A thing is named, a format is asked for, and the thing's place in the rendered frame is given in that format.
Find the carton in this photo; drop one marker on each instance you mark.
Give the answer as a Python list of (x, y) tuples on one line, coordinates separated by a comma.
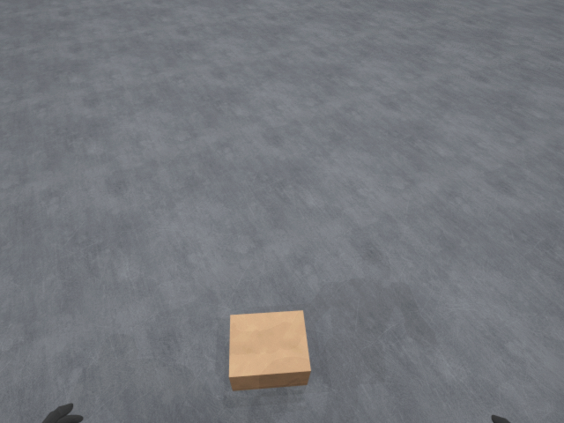
[(268, 350)]

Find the robot left hand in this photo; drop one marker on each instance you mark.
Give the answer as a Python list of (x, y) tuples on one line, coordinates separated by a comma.
[(59, 415)]

